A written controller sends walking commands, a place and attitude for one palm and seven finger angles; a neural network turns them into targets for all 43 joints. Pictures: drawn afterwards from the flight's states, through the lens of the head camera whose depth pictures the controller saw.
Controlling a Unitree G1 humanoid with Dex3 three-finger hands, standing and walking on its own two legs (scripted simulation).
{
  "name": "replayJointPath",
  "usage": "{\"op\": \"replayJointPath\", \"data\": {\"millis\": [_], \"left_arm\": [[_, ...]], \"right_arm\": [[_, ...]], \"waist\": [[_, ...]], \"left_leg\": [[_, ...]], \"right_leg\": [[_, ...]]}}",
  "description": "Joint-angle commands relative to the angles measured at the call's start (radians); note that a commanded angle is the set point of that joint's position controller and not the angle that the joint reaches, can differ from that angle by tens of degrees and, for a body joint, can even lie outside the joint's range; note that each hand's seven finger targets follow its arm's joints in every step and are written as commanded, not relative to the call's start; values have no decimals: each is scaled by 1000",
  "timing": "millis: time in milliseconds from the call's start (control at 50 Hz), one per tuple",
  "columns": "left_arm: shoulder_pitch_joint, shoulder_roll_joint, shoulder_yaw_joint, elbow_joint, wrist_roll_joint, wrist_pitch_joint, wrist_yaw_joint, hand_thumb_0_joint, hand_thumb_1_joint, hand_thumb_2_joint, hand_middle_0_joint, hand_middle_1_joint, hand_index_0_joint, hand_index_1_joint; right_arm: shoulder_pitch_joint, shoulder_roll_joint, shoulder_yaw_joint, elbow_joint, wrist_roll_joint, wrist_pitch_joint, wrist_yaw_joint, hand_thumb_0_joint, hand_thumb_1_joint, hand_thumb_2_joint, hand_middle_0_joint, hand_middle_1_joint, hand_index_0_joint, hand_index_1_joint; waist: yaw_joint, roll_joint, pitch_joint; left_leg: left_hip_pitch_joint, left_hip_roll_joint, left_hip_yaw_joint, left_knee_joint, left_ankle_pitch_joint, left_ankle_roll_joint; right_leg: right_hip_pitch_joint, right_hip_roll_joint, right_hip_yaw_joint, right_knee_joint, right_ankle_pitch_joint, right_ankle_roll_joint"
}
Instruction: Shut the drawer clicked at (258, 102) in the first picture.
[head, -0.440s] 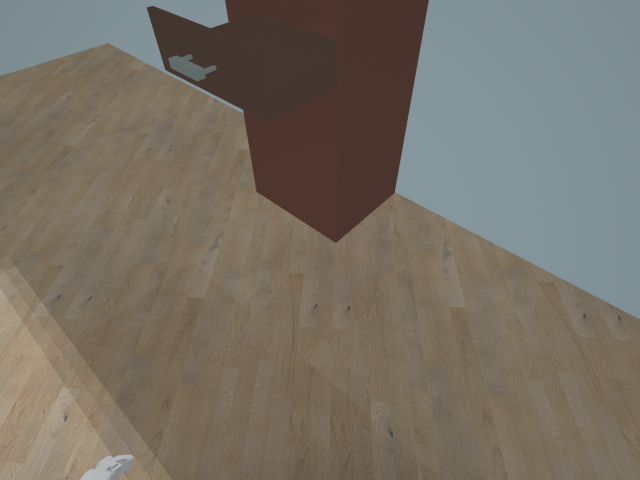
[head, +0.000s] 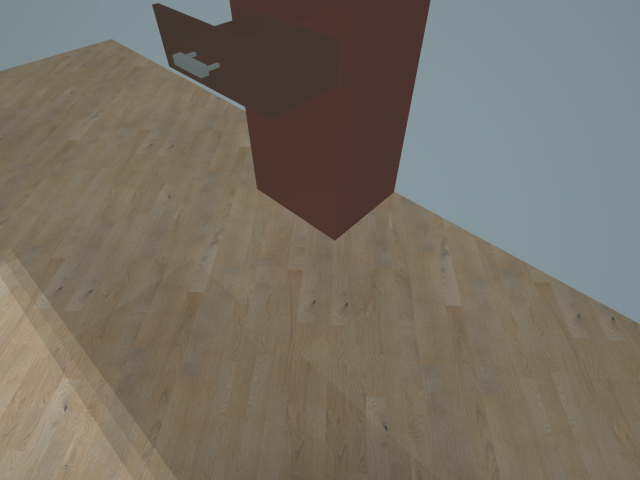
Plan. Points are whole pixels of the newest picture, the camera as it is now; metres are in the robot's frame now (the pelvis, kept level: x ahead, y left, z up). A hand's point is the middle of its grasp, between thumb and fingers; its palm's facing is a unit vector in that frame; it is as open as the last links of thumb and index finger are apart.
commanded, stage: stand and wait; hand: left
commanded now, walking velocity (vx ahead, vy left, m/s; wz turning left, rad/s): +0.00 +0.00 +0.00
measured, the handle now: (197, 62) +1.12 +0.40 +0.02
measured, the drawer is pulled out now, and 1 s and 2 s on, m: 0.29 0.29 0.29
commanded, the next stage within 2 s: look at it before walking up in 0.38 s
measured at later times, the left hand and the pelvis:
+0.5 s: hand out of the picture +0.08 +0.25 -0.15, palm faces -0.04 -0.94 -0.34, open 7.4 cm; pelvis +0.00 +0.00 +0.00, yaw +0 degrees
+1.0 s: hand out of the picture +0.08 +0.25 -0.15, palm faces -0.05 -0.94 -0.34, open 7.3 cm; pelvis +0.01 +0.00 +0.00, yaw -1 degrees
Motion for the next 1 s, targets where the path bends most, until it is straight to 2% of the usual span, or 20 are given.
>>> {"op": "replayJointPath", "data": {"millis": [0,100,200,380,500,620,840,880,960,980], "left_arm": [[-65,213,49,-57,-3,-31,12,0,900,900,-200,-300,-200,-300],[-59,213,48,-38,-3,-29,12,0,900,900,-200,-300,-200,-300],[-52,213,48,-24,-4,-31,13,0,900,900,-200,-300,-200,-300],[-53,212,47,-17,-2,-30,14,0,900,900,-200,-300,-200,-300],[-56,212,48,-19,-1,-33,15,0,900,900,-200,-300,-200,-300],[-60,211,48,-22,-1,-33,15,0,900,900,-200,-300,-200,-300],[-55,216,49,-21,-1,-37,16,0,900,900,-200,-300,-200,-300],[-55,214,47,-19,-2,-36,16,0,900,900,-200,-300,-200,-300],[-57,214,48,-17,-1,-36,16,0,900,900,-200,-300,-200,-300],[-52,212,47,-17,-2,-35,16,0,900,900,-200,-300,-200,-300]], "right_arm": [[-50,-196,-41,-59,5,-23,-17,0,-900,-900,200,300,200,300],[-36,-200,-40,-37,7,-24,-16,0,-900,-900,200,300,200,300],[-28,-203,-40,-21,8,-26,-17,0,-900,-900,200,300,200,300],[-34,-204,-39,-11,8,-26,-16,0,-900,-900,200,300,200,300],[-37,-200,-41,-12,9,-27,-16,0,-900,-900,200,300,200,300],[-48,-202,-40,-13,9,-27,-16,0,-900,-900,200,300,200,300],[-50,-202,-40,-13,11,-26,-17,0,-900,-900,200,300,200,300],[-55,-203,-39,-9,10,-27,-17,0,-900,-900,200,300,200,300],[-53,-201,-38,-9,11,-26,-17,0,-900,-900,200,300,200,300],[-55,-204,-38,-8,11,-26,-17,0,-900,-900,200,300,200,300]], "waist": [[0,-6,-51],[2,-12,-40],[3,-14,-56],[4,2,-33],[3,-17,-51],[4,-8,-39],[2,-15,-67],[2,0,-70],[3,-13,-55],[4,2,-60]], "left_leg": [[10,93,-79,-73,64,42],[-2,97,-84,-89,39,43],[7,102,-87,-95,61,43],[5,105,-86,-108,62,42],[21,106,-82,-103,91,41],[25,106,-81,-109,94,41],[54,111,-73,-100,144,38],[61,112,-71,-104,147,38],[50,112,-74,-111,139,37],[57,112,-72,-112,139,37]], "right_leg": [[-8,-118,126,-117,9,-31],[-8,-115,125,-125,-21,-29],[9,-117,121,-120,12,-28],[1,-115,118,-122,25,-26],[13,-118,119,-124,65,-25],[7,-116,122,-127,73,-25],[33,-120,118,-125,152,-26],[36,-121,118,-124,156,-25],[37,-119,115,-128,147,-24],[38,-119,116,-130,145,-24]]}}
